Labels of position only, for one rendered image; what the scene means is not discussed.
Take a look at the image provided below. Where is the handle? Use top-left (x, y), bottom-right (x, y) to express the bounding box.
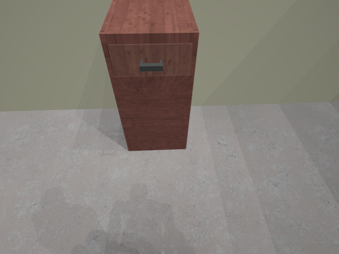
top-left (139, 60), bottom-right (163, 71)

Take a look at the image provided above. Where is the drawer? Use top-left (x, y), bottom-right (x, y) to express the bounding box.
top-left (108, 43), bottom-right (192, 76)

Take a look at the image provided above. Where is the cabinet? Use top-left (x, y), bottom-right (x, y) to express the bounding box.
top-left (99, 0), bottom-right (199, 151)

